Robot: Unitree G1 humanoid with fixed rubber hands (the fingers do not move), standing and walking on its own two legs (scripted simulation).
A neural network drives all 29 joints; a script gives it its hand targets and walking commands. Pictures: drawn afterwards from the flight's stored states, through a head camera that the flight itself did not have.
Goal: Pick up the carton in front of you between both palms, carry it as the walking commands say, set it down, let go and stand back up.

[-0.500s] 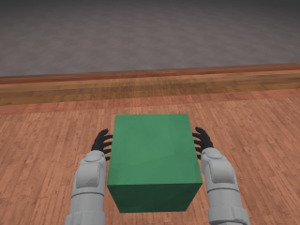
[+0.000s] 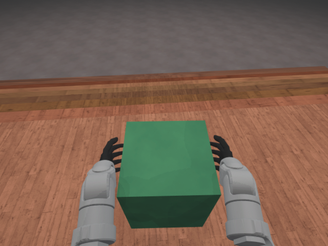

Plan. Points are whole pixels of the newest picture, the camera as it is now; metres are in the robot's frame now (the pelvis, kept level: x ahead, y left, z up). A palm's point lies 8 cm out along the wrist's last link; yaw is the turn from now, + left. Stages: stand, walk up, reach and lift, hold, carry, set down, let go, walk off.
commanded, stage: hold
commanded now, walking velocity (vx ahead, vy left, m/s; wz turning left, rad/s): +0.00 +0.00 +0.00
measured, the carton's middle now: (166, 177) +0.29 +0.00 -0.02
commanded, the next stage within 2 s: carry in 0.14 s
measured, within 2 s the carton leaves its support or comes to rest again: neither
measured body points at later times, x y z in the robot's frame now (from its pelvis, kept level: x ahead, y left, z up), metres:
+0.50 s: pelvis +0.09 -0.02 -0.01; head +0.06 -0.01 +0.44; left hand +0.38 +0.13 +0.08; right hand +0.38 -0.17 +0.08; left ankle +0.07 +0.10 -0.73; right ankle +0.02 -0.13 -0.74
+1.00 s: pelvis +0.38 -0.06 -0.03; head +0.36 -0.07 +0.42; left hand +0.63 +0.08 +0.06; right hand +0.62 -0.22 +0.05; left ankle +0.17 +0.07 -0.70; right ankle +0.48 -0.14 -0.75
